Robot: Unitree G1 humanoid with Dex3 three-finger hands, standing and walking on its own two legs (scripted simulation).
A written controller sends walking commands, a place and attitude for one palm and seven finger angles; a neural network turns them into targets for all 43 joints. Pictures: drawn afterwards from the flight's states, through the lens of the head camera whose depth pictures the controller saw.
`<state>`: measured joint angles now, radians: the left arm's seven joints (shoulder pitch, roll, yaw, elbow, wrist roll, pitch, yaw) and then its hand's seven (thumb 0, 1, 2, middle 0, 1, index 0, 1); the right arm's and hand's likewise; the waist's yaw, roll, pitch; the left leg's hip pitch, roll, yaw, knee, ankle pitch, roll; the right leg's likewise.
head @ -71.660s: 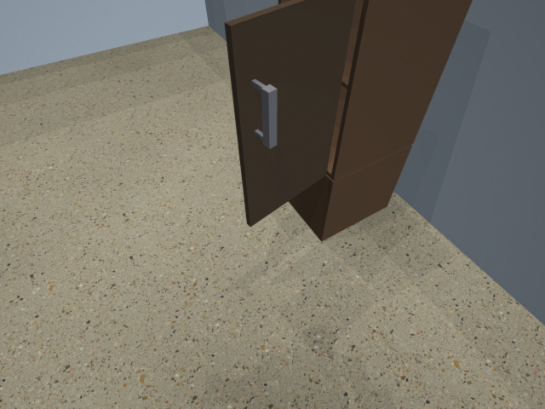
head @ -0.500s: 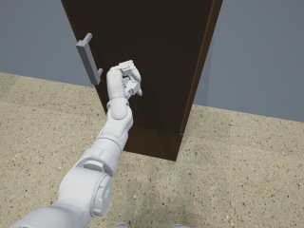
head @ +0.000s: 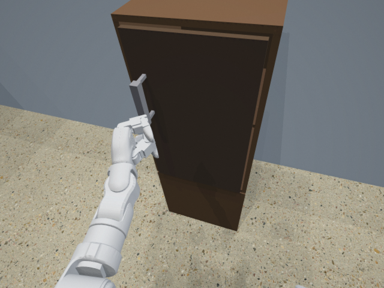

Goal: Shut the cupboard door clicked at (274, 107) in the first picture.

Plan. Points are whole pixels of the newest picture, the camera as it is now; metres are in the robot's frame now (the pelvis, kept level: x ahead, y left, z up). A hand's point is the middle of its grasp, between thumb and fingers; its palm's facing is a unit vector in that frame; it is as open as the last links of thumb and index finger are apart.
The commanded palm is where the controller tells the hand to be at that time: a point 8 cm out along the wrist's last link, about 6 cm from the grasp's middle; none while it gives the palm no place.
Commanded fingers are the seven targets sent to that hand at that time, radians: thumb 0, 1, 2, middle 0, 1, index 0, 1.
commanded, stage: draw the hand back to the body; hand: left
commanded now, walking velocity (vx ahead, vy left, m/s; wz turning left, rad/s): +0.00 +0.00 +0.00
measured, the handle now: (144, 101) +0.58 +0.15 +0.08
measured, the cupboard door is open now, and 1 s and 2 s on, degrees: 0 0 0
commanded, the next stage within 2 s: step back with the hand held close in 1.18 s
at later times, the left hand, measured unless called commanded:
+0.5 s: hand (65, 190) +0.25 +0.21 +0.15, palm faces +0.21 -0.94 -0.27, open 3.9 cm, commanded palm +0.21 +0.27 +0.17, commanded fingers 0.00 0.90 0.90 -0.58 -0.72 -0.58 -0.72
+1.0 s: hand out of the picture +0.19 +0.31 +0.18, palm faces +0.50 -0.78 -0.38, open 7.2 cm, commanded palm +0.14 +0.34 +0.19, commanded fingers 0.00 0.90 0.90 -0.20 -0.30 -0.20 -0.30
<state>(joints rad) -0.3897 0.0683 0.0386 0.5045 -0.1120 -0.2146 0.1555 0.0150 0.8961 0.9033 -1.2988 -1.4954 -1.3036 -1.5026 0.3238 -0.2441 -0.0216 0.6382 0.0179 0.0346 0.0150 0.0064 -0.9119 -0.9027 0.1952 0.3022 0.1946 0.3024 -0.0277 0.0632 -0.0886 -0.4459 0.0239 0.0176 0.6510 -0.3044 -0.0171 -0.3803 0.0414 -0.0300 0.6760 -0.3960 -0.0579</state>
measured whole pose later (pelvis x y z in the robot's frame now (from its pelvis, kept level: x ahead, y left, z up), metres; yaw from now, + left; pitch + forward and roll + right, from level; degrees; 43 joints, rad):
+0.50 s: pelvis +0.00 +0.03 +0.02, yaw +0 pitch -3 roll +0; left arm 0.18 0.26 0.08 -0.13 -0.07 -0.06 0.06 0.01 0.89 0.90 -0.85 -1.00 -0.85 -1.01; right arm 0.15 -0.21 0.05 0.57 0.02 0.03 -0.06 0.01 -0.91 -0.90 0.20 0.30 0.20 0.30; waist 0.04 0.08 0.00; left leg -0.15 -0.01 0.03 0.39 -0.19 0.02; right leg -0.07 0.01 -0.02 0.39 -0.27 -0.02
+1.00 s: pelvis +0.00 +0.04 +0.02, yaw +1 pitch -3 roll +0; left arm 0.45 0.32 0.34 -0.35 -0.08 -0.07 0.11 0.01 0.89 0.90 -0.25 -0.34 -0.25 -0.35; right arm 0.20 -0.24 0.01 0.63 0.01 -0.05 -0.07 0.01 -0.91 -0.90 0.20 0.30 0.20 0.30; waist 0.08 0.08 -0.01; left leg -0.15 -0.03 0.02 0.42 -0.21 0.03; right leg -0.06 -0.01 -0.03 0.39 -0.28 0.00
